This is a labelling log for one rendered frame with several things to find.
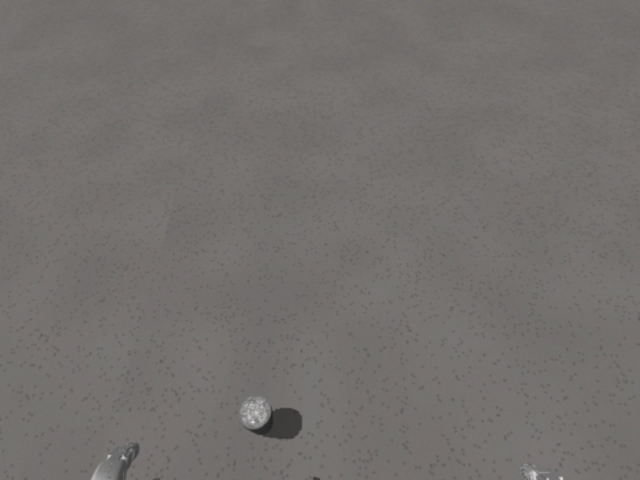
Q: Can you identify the left robot hand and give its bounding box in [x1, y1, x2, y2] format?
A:
[91, 443, 160, 480]

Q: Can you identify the right robot hand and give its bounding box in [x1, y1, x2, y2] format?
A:
[521, 464, 563, 480]

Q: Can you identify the cup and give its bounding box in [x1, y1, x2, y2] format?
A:
[238, 394, 273, 435]

